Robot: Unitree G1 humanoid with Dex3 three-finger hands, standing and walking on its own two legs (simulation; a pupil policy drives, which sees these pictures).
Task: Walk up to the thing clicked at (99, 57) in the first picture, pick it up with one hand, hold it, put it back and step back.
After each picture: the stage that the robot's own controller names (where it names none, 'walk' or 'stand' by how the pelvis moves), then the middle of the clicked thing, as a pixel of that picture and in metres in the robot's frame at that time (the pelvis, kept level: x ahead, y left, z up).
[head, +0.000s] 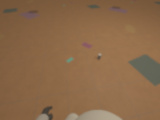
stand; (99, 56) +1.29 -0.19 -0.72
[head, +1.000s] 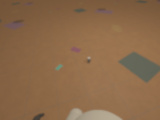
walk; (88, 59) +1.19 +0.13 -0.70
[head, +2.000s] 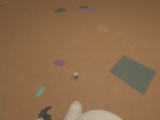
walk; (76, 75) +0.73 +0.29 -0.72
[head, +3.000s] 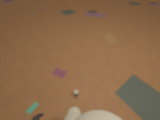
walk; (76, 93) +0.45 +0.19 -0.71
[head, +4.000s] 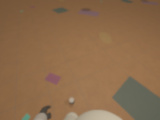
stand; (71, 101) +0.33 +0.20 -0.72
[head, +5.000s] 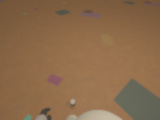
stand; (73, 102) +0.32 +0.19 -0.72
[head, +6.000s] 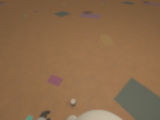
stand; (73, 102) +0.33 +0.20 -0.73
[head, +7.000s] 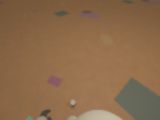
stand; (73, 103) +0.32 +0.20 -0.73
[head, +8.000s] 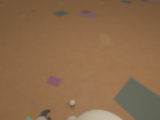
go down; (72, 103) +0.31 +0.20 -0.73
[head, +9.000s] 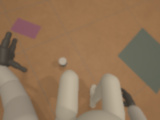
go down; (63, 62) +0.41 +0.21 -0.33
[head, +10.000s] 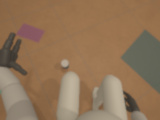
approach; (65, 64) +0.41 +0.21 -0.31
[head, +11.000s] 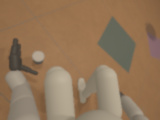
close in; (38, 58) +0.40 +0.25 -0.23
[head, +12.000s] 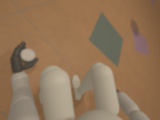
close; (28, 57) +0.40 +0.26 -0.23
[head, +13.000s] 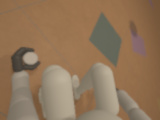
lift; (30, 59) +0.37 +0.25 -0.23
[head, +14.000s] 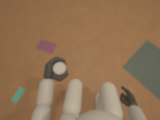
lift; (61, 70) +0.32 +0.20 -0.01
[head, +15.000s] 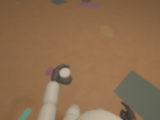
hold; (66, 76) +0.31 +0.18 +0.01
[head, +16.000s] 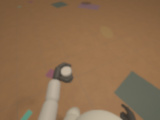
hold; (67, 75) +0.32 +0.17 +0.01
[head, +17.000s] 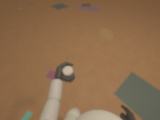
crouch; (69, 74) +0.33 +0.16 +0.02
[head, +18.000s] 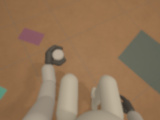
crouch; (59, 57) +0.42 +0.21 -0.09
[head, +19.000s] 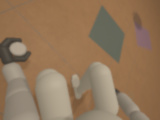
lower; (19, 51) +0.43 +0.28 -0.22
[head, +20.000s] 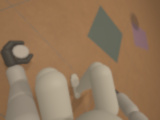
lower; (21, 53) +0.41 +0.27 -0.23
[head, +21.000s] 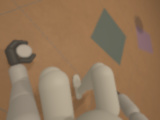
lower; (24, 53) +0.41 +0.28 -0.22
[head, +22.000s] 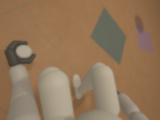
lower; (24, 53) +0.41 +0.28 -0.23
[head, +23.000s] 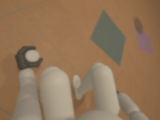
loosen; (32, 57) +0.39 +0.24 -0.23
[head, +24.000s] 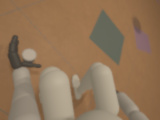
withdraw; (29, 56) +0.40 +0.25 -0.23
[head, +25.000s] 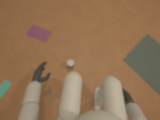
walk; (70, 64) +0.43 +0.19 -0.33
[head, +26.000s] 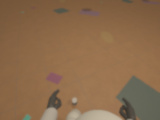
stand; (74, 101) +0.34 +0.15 -0.66
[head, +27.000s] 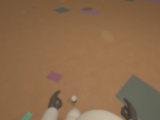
stand; (74, 99) +0.35 +0.17 -0.67
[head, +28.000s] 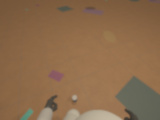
stand; (74, 98) +0.35 +0.17 -0.69
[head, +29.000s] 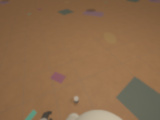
walk; (76, 99) +0.36 +0.17 -0.72
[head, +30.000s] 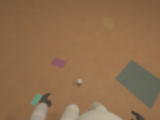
walk; (79, 82) +0.49 +0.10 -0.70
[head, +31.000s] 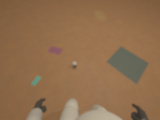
walk; (74, 64) +0.76 +0.22 -0.70
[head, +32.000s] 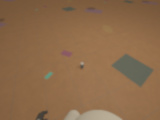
stand; (82, 65) +1.00 +0.18 -0.70
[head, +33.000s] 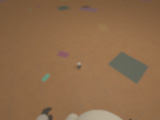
stand; (79, 65) +0.98 +0.21 -0.73
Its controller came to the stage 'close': yes
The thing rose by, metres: 0.72
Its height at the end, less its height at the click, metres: +0.00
